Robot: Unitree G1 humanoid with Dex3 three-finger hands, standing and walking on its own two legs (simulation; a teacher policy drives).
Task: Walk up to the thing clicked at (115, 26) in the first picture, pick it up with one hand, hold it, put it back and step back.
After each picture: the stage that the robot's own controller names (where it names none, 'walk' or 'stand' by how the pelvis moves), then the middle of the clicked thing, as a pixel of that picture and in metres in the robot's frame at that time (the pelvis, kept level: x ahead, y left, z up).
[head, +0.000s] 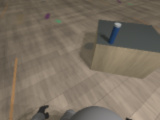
stand; (113, 34) +0.93 -0.26 -0.03
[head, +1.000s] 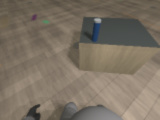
walk; (95, 31) +0.87 -0.01 +0.02
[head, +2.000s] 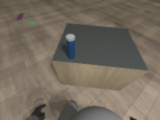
walk; (71, 48) +0.56 +0.22 +0.00
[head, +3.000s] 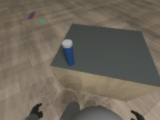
stand; (69, 54) +0.47 +0.19 +0.01
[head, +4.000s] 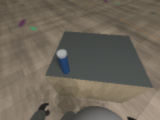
stand; (64, 63) +0.42 +0.22 -0.03
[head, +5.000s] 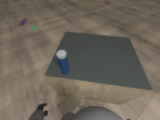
stand; (63, 63) +0.42 +0.22 -0.03
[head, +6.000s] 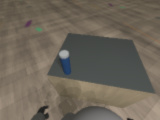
stand; (66, 63) +0.43 +0.21 -0.03
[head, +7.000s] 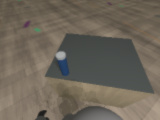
stand; (63, 65) +0.42 +0.22 -0.03
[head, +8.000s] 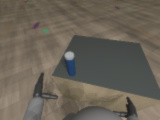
rise first; (70, 65) +0.42 +0.19 -0.03
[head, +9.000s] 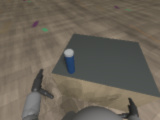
go down; (70, 62) +0.45 +0.18 -0.02
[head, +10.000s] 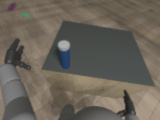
go down; (65, 56) +0.44 +0.17 +0.02
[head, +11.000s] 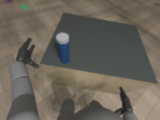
close in; (64, 50) +0.46 +0.17 +0.04
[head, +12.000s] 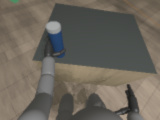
close; (57, 43) +0.48 +0.18 +0.07
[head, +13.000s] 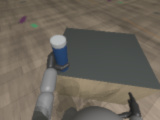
lift; (61, 56) +0.35 +0.17 +0.16
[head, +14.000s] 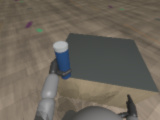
hold; (63, 62) +0.32 +0.17 +0.14
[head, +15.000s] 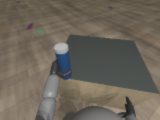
hold; (64, 63) +0.32 +0.17 +0.13
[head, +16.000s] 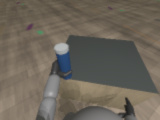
hold; (64, 63) +0.32 +0.16 +0.13
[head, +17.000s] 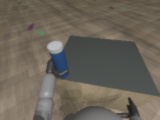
crouch; (60, 62) +0.31 +0.18 +0.16
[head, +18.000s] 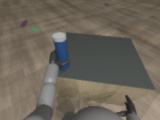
crouch; (62, 53) +0.39 +0.18 +0.15
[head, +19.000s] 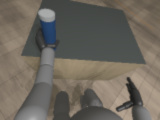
lower; (49, 34) +0.53 +0.18 +0.10
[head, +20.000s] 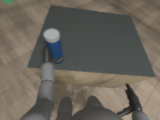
lower; (56, 49) +0.44 +0.18 +0.07
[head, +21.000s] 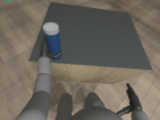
lower; (54, 45) +0.47 +0.18 +0.08
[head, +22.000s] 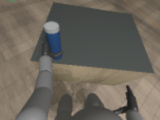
lower; (55, 44) +0.48 +0.18 +0.07
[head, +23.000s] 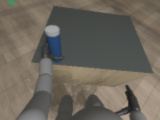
open; (55, 47) +0.46 +0.19 +0.07
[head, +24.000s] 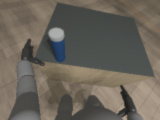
sink last; (58, 48) +0.44 +0.18 +0.06
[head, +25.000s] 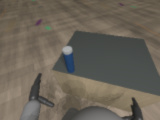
sink last; (69, 61) +0.43 +0.20 +0.01
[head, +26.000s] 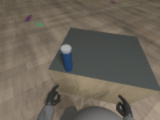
stand; (67, 59) +0.43 +0.18 +0.02
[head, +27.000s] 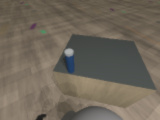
stand; (70, 62) +0.46 +0.19 -0.02
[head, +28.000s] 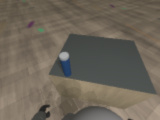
stand; (66, 65) +0.42 +0.20 -0.03
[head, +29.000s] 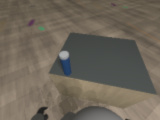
stand; (66, 64) +0.42 +0.21 -0.03
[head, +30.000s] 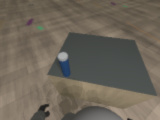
stand; (65, 66) +0.40 +0.21 -0.03
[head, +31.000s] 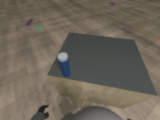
stand; (65, 66) +0.40 +0.21 -0.03
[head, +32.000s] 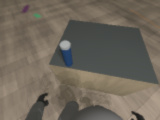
walk; (67, 55) +0.45 +0.19 -0.01
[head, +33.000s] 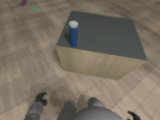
walk; (73, 35) +0.67 +0.18 -0.01
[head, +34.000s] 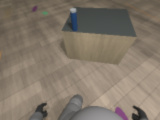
walk; (74, 20) +0.98 +0.28 -0.01
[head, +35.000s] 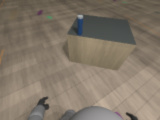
stand; (79, 26) +1.03 +0.17 -0.02
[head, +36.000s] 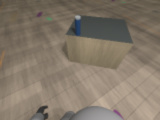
stand; (77, 26) +1.05 +0.20 -0.03
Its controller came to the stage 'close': yes
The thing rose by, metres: 0.18
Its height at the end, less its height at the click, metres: +0.00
